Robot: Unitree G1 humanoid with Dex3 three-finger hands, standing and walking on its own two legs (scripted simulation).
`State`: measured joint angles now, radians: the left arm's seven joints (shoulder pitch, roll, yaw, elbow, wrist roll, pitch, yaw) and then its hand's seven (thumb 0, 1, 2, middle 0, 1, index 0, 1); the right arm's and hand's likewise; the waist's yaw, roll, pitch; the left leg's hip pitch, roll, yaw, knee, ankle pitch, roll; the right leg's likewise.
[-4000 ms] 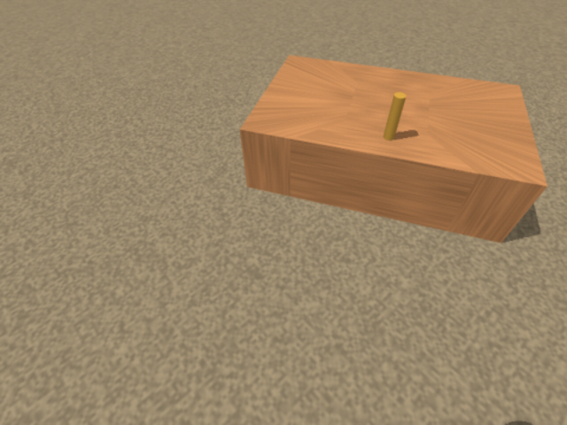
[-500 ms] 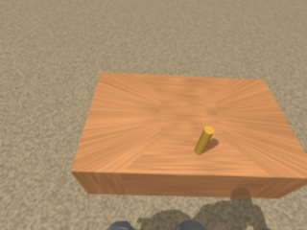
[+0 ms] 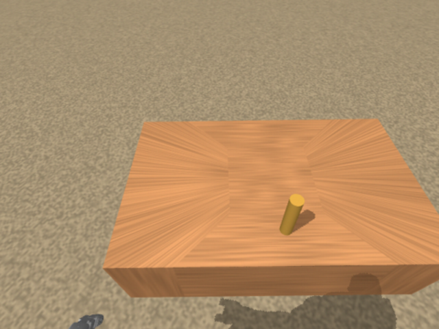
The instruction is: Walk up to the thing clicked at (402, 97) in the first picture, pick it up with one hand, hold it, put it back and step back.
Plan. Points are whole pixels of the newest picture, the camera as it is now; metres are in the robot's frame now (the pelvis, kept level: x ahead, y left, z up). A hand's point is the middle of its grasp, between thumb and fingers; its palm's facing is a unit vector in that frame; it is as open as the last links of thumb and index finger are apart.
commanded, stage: walk up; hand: right
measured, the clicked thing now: (290, 216) +0.51 -0.20 -0.31
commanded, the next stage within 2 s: stand in 0.90 s
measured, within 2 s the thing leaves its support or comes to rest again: neither
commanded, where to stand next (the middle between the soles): +0.06 -0.01 m, yaw +2 degrees
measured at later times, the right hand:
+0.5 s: hand out of the picture +0.09 -0.26 -0.15, palm faces -0.02 +0.93 -0.36, open 7.4 cm
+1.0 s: hand out of the picture +0.12 -0.25 -0.14, palm faces -0.02 +0.94 -0.34, open 7.4 cm
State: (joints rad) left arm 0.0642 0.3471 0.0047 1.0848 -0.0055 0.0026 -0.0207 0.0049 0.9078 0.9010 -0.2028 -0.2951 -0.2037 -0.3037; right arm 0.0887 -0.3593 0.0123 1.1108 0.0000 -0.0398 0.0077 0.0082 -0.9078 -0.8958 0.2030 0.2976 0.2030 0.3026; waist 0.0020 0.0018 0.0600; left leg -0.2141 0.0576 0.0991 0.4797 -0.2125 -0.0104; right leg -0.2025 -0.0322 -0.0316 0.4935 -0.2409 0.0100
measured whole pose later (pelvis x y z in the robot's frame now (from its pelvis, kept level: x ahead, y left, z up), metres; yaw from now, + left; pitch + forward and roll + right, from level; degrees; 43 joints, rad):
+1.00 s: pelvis +0.03 +0.00 +0.01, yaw +0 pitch -2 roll +0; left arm 0.07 0.33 0.02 1.15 0.01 0.00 -0.01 0.00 0.91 0.90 -0.20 -0.29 -0.20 -0.30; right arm 0.06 -0.35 -0.01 1.16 -0.01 -0.02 0.00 0.01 -0.91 -0.90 0.20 0.30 0.20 0.30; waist 0.00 0.00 0.04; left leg -0.11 0.06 0.10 0.31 -0.16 -0.02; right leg -0.09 -0.02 -0.04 0.31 -0.18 0.01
